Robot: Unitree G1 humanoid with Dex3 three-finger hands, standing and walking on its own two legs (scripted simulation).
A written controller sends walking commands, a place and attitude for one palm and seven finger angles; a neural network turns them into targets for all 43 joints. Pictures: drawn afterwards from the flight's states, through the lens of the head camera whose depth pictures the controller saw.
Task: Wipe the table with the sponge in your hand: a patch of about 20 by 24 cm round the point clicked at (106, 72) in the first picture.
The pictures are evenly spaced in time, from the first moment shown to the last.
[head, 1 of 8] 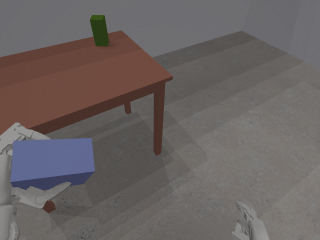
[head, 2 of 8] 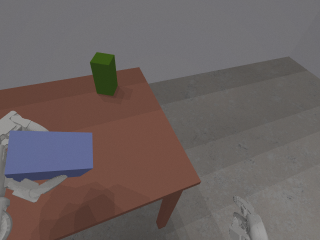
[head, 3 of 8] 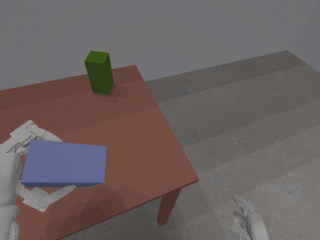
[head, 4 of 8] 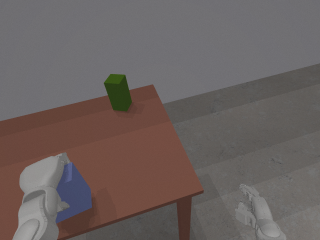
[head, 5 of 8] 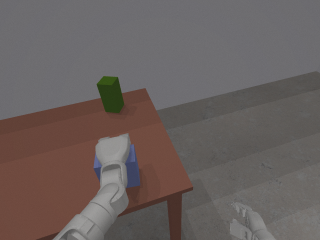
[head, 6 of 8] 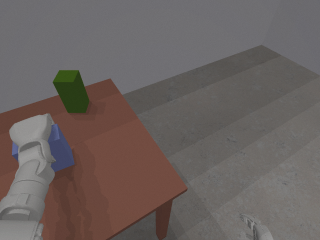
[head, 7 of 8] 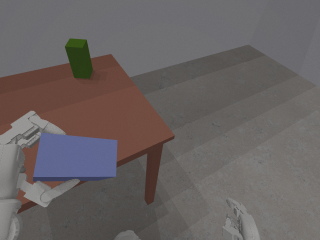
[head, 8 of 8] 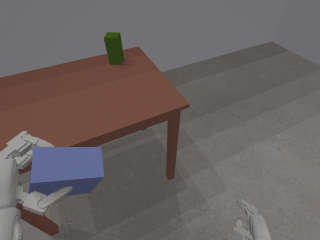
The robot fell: no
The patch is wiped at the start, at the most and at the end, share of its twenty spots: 0.00 1.00 1.00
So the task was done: yes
